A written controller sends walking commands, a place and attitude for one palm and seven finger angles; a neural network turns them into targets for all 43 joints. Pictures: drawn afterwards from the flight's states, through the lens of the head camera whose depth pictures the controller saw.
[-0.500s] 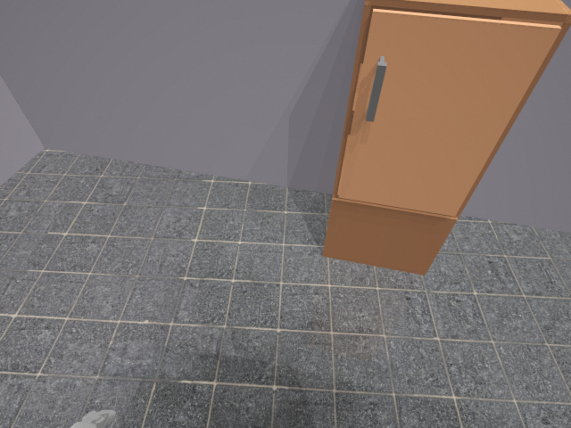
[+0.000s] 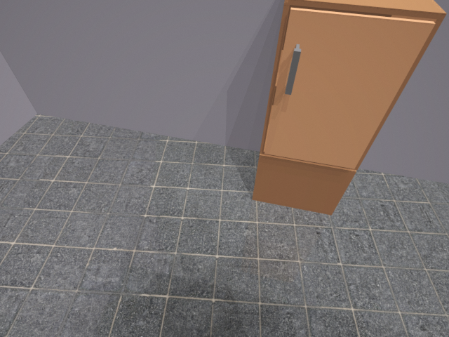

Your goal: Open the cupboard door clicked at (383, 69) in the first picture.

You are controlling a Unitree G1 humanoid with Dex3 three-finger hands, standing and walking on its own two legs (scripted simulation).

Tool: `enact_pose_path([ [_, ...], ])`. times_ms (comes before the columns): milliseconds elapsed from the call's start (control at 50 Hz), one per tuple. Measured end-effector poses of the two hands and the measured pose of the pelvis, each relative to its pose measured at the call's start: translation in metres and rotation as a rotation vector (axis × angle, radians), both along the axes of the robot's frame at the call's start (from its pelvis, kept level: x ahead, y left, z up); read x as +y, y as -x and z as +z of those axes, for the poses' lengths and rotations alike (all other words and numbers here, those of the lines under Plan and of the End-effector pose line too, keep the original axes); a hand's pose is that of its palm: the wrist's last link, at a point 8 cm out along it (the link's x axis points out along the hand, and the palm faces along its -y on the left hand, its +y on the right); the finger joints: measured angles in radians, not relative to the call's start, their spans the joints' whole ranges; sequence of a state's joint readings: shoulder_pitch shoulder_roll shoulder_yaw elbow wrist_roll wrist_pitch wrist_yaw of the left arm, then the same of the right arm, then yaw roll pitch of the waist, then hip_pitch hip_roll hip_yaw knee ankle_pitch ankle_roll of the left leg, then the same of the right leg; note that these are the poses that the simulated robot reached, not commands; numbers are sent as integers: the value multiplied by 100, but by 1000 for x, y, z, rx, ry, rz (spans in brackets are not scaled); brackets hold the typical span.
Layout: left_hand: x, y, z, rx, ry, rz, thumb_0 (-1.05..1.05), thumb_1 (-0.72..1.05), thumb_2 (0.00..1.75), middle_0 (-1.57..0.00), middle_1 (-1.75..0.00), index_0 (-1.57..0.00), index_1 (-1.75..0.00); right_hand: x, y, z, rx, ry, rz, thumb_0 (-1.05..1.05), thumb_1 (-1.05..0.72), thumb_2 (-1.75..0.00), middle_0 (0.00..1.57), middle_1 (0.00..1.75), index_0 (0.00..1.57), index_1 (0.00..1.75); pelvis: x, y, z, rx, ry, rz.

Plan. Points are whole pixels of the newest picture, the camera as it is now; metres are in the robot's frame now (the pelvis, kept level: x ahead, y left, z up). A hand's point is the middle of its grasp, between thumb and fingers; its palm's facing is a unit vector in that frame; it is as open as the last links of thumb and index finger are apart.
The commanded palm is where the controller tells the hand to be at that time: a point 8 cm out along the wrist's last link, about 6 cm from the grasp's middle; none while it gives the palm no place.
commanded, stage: stand and wait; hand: left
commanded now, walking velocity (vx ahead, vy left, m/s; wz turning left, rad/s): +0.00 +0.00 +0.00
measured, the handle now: (292, 69) +0.90 -0.17 +0.04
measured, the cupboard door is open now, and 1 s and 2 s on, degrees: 0 0 0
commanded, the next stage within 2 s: look at it before walking up in 0.36 s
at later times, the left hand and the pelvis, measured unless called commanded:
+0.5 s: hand out of the picture +0.07 +0.24 -0.15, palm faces -0.03 -0.94 -0.33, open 7.4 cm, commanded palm none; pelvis -0.01 -0.01 +0.00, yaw +0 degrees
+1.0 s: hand out of the picture +0.08 +0.24 -0.15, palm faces -0.02 -0.94 -0.34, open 7.4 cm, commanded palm none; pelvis +0.01 -0.01 +0.00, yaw +0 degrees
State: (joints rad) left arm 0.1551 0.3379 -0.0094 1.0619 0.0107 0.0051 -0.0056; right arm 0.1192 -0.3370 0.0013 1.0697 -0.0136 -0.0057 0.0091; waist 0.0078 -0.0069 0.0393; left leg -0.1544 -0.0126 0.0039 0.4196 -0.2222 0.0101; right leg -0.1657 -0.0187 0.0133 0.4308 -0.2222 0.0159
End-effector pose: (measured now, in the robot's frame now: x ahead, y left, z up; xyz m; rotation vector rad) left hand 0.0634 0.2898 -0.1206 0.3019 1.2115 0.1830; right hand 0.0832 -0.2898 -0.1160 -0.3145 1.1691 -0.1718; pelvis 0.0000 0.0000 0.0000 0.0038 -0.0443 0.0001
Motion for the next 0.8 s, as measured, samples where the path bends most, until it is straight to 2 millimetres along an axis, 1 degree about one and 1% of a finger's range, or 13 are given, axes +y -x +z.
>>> enact_pose_path([
  [140, 1, 9, 1, 22, -10, 6, 0, 90, 90, -20, -30, -20, -30, -6, 21, -4, 48, 0, -21, 1, -90, -90, 20, 30, 20, 30, -3, 4, 1, -1, 0, 0],
  [300, -3, 6, 3, 6, -11, 1, 0, 90, 90, -20, -30, -20, -30, -8, 29, -5, 59, -6, -28, 1, -90, -90, 20, 30, 20, 30, -6, 7, 2, -2, 0, 1],
  [540, -9, -2, 3, -4, -2, -5, 0, 90, 90, -20, -30, -20, -30, -9, 23, -4, 56, -9, -20, 1, -90, -90, 20, 30, 20, 30, -8, 5, 2, 9, 0, 3],
  [800, -10, -7, 4, 5, -7, 4, 0, 90, 90, -20, -30, -20, -30, -11, 6, -3, 43, -7, -8, 1, -90, -90, 20, 30, 20, 30, -11, -3, 3, 13, -1, 4],
])
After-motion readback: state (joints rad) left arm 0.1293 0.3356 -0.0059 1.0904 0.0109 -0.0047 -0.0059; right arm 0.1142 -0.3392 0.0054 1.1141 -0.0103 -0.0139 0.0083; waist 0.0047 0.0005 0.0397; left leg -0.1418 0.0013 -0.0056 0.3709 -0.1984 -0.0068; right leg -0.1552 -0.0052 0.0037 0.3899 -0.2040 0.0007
